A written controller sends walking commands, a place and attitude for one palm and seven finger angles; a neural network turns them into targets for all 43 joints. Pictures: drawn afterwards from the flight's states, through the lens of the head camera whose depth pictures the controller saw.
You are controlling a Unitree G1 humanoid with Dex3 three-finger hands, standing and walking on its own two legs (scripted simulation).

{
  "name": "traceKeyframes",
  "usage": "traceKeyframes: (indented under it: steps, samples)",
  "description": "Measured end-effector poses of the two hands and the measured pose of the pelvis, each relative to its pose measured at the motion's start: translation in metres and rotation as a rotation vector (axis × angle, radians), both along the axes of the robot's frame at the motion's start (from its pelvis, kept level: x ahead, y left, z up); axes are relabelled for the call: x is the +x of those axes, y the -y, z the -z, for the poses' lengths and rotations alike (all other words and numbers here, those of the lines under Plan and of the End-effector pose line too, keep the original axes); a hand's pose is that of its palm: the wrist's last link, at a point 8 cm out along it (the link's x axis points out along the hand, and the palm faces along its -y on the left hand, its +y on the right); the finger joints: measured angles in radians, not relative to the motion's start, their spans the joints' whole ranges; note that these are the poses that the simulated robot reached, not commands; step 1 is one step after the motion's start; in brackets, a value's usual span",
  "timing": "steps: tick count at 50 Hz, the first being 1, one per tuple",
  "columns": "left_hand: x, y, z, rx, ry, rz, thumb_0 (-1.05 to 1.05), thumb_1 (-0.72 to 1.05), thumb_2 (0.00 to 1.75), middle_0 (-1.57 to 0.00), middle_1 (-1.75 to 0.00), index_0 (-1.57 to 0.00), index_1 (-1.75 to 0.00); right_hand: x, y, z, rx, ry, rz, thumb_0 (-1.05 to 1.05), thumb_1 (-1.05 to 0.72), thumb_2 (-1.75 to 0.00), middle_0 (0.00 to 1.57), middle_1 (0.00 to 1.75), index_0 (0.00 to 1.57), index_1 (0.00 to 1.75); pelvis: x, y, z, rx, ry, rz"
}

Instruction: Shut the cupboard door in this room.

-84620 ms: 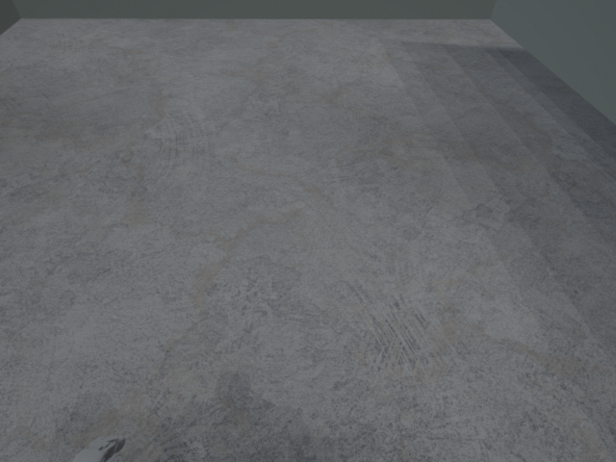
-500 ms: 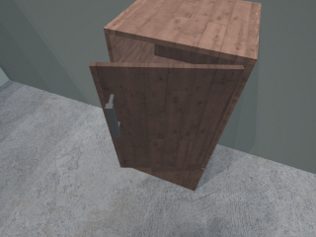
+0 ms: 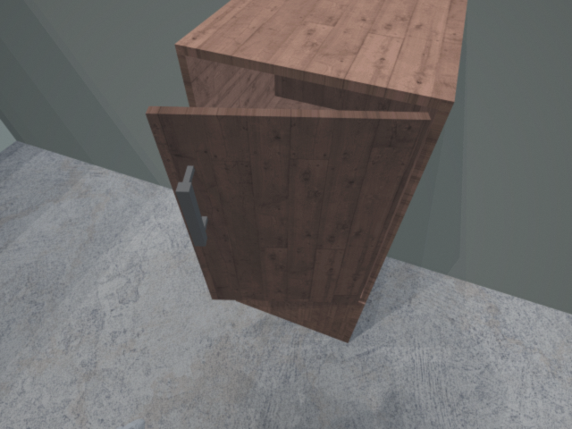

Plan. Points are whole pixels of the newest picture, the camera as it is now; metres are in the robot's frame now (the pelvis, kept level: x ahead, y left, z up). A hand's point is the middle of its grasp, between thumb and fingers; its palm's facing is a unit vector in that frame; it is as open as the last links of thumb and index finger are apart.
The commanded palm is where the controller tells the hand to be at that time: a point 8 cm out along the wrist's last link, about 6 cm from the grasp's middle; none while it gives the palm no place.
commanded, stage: raise the hand and make a fist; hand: left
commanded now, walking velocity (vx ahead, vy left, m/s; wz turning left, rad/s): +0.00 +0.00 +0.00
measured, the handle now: (195, 207) +0.45 +0.19 +0.02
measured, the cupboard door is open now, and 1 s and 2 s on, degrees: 20 20 20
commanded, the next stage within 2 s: bring the fist close to the handle in 1.84 s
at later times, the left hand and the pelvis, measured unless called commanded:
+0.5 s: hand out of the picture +0.11 +0.20 -0.03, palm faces +0.10 -0.99 -0.04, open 5.4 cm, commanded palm +0.11 +0.24 -0.03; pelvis -0.08 -0.02 -0.10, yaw +1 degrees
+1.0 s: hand (134, 397) +0.16 +0.21 -0.02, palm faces -0.04 -1.00 -0.02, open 3.3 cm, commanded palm +0.13 +0.27 +0.00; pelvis -0.06 +0.04 -0.08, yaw -1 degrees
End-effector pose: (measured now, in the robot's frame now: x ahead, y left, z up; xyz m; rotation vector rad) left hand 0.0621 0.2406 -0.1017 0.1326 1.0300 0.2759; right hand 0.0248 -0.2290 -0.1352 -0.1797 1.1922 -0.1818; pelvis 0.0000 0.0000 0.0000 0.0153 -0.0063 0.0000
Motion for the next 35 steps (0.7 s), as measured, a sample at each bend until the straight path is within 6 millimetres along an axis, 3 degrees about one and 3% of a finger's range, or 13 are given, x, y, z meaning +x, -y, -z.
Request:
traceKeyframes:
  steps: [5, 8, 10, 13, 16, 19, 21, 23, 27, 31, 35]
  samples:
    - [0.093, 0.008, -0.094, 0.067, 0.622, 0.042, 0.01, 0.92, 0.90, -0.24, -0.34, -0.23, -0.33, 0.044, 0.021, -0.006, 0.008, 0.314, -0.034, 0.01, -0.91, -0.90, 0.20, 0.30, 0.21, 0.30, -0.006, 0.007, 0.012, 0.019, -0.043, -0.039]
    - [0.115, 0.019, -0.119, 0.020, 0.880, 0.120, 0.01, 0.92, 0.90, -0.27, -0.38, -0.26, -0.37, 0.075, 0.034, -0.013, 0.000, 0.451, -0.063, 0.01, -0.91, -0.90, 0.20, 0.30, 0.21, 0.30, -0.019, 0.014, 0.022, 0.016, -0.100, -0.031]
    - [0.110, 0.026, -0.114, -0.038, 0.992, 0.185, 0.00, 0.92, 0.90, -0.30, -0.41, -0.29, -0.40, 0.092, 0.042, -0.020, -0.013, 0.523, -0.088, 0.01, -0.91, -0.90, 0.20, 0.30, 0.20, 0.30, -0.029, 0.021, 0.033, 0.030, -0.142, -0.009]
    - [0.080, 0.029, -0.082, -0.108, 1.011, 0.258, 0.00, 0.91, 0.90, -0.35, -0.46, -0.34, -0.45, 0.114, 0.053, -0.029, -0.048, 0.613, -0.140, 0.01, -0.91, -0.90, 0.20, 0.30, 0.20, 0.30, -0.042, 0.029, 0.051, 0.038, -0.186, 0.015]
    - [0.040, 0.018, -0.047, -0.122, 0.914, 0.239, 0.00, 0.91, 0.90, -0.40, -0.51, -0.40, -0.51, 0.129, 0.060, -0.030, -0.092, 0.680, -0.184, 0.01, -0.91, -0.90, 0.20, 0.30, 0.20, 0.30, -0.054, 0.032, 0.070, 0.022, -0.210, 0.008]
    - [0.008, -0.002, -0.036, -0.065, 0.890, 0.159, 0.01, 0.90, 0.90, -0.46, -0.57, -0.45, -0.57, 0.136, 0.057, -0.023, -0.116, 0.715, -0.215, 0.01, -0.91, -0.90, 0.20, 0.30, 0.20, 0.30, -0.063, 0.030, 0.085, -0.002, -0.219, -0.006]
    - [0.002, -0.012, -0.045, -0.013, 0.963, 0.137, 0.01, 0.90, 0.90, -0.49, -0.61, -0.49, -0.61, 0.136, 0.049, -0.014, -0.119, 0.719, -0.232, 0.01, -0.91, -0.90, 0.19, 0.30, 0.20, 0.30, -0.067, 0.028, 0.093, -0.021, -0.221, -0.013]
    - [0.008, -0.014, -0.062, 0.008, 1.071, 0.161, 0.02, 0.90, 0.90, -0.53, -0.65, -0.52, -0.65, 0.131, 0.038, -0.003, -0.107, 0.708, -0.241, 0.01, -0.91, -0.90, 0.19, 0.30, 0.20, 0.30, -0.072, 0.024, 0.099, -0.038, -0.218, -0.018]
    - [0.044, 0.004, -0.083, -0.085, 1.179, 0.322, 0.01, 0.91, 0.90, -0.59, -0.73, -0.59, -0.73, 0.108, 0.011, 0.016, -0.056, 0.664, -0.216, 0.01, -0.91, -0.90, 0.20, 0.30, 0.20, 0.30, -0.079, 0.015, 0.101, -0.059, -0.210, -0.018]
    - [0.080, 0.018, -0.074, -0.206, 1.009, 0.420, 0.01, 0.90, 0.90, -0.67, -0.81, -0.66, -0.81, 0.073, -0.009, 0.024, -0.001, 0.587, -0.123, 0.01, -0.91, -0.90, 0.20, 0.30, 0.21, 0.30, -0.079, 0.003, 0.092, -0.053, -0.211, 0.001]
    - [0.086, 0.005, -0.072, -0.192, 0.882, 0.304, 0.01, 0.90, 0.90, -0.74, -0.89, -0.74, -0.89, 0.042, -0.019, 0.020, 0.013, 0.508, -0.040, 0.01, -0.90, -0.90, 0.20, 0.30, 0.21, 0.30, -0.071, -0.009, 0.078, -0.040, -0.209, 0.025]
